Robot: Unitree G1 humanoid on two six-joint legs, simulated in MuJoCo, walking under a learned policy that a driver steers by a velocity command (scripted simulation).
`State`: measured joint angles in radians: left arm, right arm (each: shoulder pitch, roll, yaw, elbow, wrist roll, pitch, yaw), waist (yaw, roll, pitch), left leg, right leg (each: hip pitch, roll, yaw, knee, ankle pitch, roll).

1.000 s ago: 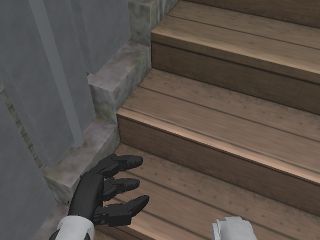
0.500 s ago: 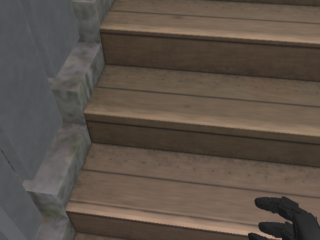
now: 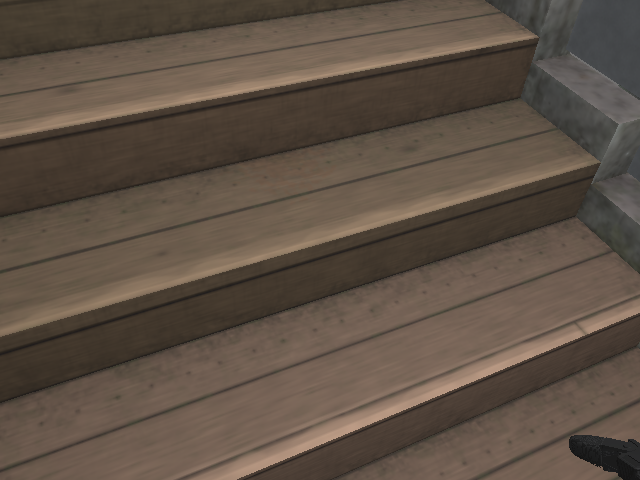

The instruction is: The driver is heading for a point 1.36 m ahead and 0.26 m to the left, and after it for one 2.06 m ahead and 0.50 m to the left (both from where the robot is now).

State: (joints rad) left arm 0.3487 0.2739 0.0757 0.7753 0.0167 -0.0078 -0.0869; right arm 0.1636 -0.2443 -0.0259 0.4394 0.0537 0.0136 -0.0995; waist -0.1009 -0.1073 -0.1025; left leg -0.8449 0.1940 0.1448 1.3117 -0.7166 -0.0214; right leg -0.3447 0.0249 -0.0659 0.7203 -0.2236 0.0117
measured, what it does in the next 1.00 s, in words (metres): goes down, turning left: right foot 0.17 m lower, then left foot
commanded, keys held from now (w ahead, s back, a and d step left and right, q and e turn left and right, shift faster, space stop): shift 0.06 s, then q+shift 0.56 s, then shift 0.22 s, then e+shift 0.16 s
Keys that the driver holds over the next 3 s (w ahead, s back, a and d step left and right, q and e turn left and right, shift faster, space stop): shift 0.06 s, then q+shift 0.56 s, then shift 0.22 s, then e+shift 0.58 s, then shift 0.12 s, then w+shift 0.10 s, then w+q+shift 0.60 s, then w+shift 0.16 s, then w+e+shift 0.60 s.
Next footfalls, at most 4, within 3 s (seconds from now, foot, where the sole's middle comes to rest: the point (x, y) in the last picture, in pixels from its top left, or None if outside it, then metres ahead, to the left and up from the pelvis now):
0.04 right None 0.01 -0.05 -0.80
0.72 left None -0.09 0.17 -0.80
1.44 left None -0.04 0.13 -0.80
1.78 right None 0.08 -0.12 -0.80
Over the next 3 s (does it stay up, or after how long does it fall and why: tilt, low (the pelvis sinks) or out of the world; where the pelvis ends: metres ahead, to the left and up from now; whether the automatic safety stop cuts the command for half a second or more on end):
stays up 0.67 0.11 0.30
